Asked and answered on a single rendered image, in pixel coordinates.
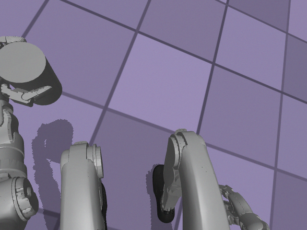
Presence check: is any right robot foot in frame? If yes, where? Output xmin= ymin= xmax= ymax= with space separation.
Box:
xmin=153 ymin=164 xmax=175 ymax=223

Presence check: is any right robot arm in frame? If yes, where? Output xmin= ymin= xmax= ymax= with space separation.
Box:
xmin=239 ymin=213 xmax=270 ymax=230

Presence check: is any can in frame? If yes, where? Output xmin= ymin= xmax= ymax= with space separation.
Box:
xmin=0 ymin=42 xmax=62 ymax=105

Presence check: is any left robot arm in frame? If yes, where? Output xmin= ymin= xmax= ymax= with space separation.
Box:
xmin=0 ymin=99 xmax=39 ymax=230

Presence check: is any left robot hand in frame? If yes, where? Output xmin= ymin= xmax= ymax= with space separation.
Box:
xmin=0 ymin=36 xmax=53 ymax=107

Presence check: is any right robot hand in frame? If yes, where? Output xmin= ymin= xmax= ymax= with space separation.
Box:
xmin=219 ymin=184 xmax=253 ymax=226

